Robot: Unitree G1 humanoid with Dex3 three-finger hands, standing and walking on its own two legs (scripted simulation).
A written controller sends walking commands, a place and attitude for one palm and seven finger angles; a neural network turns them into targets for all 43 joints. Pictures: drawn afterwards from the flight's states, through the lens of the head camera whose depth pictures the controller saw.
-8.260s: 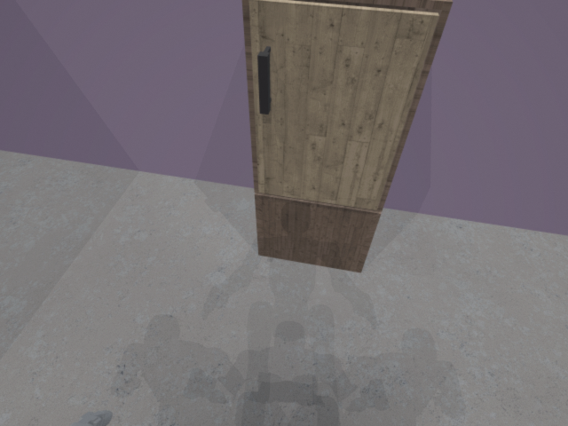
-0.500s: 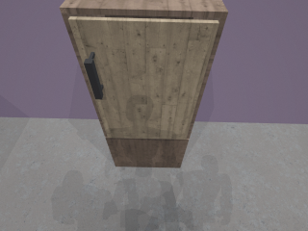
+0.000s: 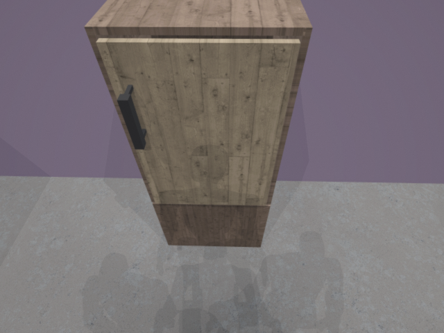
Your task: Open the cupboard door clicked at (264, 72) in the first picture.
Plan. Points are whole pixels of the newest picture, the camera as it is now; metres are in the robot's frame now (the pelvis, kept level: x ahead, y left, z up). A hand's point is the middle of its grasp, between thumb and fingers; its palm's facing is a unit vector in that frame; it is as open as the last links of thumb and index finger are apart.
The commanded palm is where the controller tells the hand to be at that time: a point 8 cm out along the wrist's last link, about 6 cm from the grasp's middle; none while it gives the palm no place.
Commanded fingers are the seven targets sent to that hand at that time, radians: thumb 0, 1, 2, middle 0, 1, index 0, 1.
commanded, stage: come to a stop and stand still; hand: left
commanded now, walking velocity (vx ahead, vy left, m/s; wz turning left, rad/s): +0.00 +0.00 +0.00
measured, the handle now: (135, 118) +0.56 +0.25 +0.06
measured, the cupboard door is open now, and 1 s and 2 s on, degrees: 0 0 0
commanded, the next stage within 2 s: look again from close up in 0.08 s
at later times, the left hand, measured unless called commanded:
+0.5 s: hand out of the picture +0.03 +0.17 -0.18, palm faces +0.03 -0.98 -0.21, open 7.4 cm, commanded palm none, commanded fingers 0.00 0.90 0.90 -0.20 -0.30 -0.20 -0.30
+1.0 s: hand (126, 281) +0.20 +0.18 -0.01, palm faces +0.21 -0.98 -0.04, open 7.7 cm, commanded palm +0.13 +0.23 -0.05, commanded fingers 0.00 0.62 0.78 -0.22 -0.48 -0.22 -0.48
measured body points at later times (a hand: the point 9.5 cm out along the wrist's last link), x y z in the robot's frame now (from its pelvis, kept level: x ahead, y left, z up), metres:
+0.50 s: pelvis +0.02 -0.01 +0.00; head +0.03 -0.01 +0.45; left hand +0.03 +0.22 -0.16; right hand +0.02 -0.23 -0.16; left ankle -0.03 +0.11 -0.74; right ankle +0.00 -0.11 -0.74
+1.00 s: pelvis -0.01 -0.01 -0.02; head +0.01 -0.02 +0.43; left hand +0.19 +0.24 +0.00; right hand +0.14 -0.26 -0.12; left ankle -0.03 +0.11 -0.74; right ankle +0.00 -0.11 -0.74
